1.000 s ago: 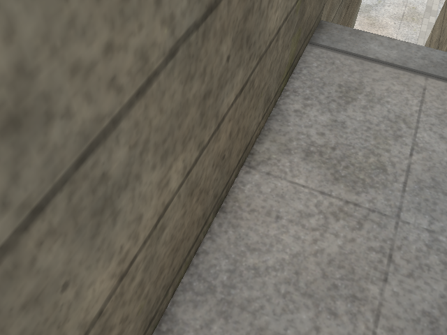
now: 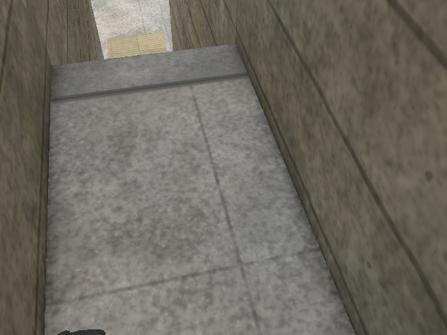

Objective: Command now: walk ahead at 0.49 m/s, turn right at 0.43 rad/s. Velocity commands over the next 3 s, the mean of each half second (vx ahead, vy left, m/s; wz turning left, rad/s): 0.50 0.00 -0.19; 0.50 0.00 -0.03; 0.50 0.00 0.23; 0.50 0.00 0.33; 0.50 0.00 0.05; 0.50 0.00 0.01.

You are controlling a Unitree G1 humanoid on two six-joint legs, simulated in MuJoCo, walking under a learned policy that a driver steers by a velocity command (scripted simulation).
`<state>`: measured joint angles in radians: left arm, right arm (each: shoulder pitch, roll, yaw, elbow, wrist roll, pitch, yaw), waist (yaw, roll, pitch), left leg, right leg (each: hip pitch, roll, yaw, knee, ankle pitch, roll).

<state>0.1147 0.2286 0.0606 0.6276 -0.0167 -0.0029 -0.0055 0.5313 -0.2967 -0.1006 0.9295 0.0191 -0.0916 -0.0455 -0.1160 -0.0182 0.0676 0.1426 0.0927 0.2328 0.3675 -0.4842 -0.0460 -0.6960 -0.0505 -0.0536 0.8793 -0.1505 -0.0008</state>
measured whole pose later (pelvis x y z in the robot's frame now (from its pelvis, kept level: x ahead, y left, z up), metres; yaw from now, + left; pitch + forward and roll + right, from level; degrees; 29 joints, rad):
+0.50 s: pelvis +0.35 -0.02 +0.01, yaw -6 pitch +2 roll +2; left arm 0.52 0.28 0.06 0.86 -0.02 -0.07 0.05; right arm 0.03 -0.23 -0.03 0.84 -0.01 -0.09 0.05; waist 0.06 0.06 0.06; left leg -0.68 0.03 -0.01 0.50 0.22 0.02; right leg 0.14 0.01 0.02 0.22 -0.39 -0.04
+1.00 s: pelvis +0.68 -0.03 +0.01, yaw -5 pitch +1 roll +5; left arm 0.15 0.26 0.00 0.85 -0.03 -0.07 0.06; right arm 0.31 -0.28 -0.09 1.02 0.02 -0.04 -0.01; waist -0.06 -0.01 0.05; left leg -0.07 -0.13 0.00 0.38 -0.32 0.05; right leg -0.46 -0.11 -0.01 0.59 -0.22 0.01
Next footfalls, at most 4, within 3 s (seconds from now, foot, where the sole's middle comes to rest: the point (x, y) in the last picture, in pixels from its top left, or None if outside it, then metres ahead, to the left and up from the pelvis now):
0.06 right None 0.21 -0.10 -0.76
0.58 left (178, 272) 0.65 0.08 -0.76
1.00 right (247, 221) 0.81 -0.16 -0.76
1.52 left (141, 147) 1.17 0.19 -0.76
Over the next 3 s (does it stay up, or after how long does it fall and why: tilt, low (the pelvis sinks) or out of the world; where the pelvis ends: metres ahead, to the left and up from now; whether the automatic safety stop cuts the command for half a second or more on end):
stays up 1.67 0.21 -0.02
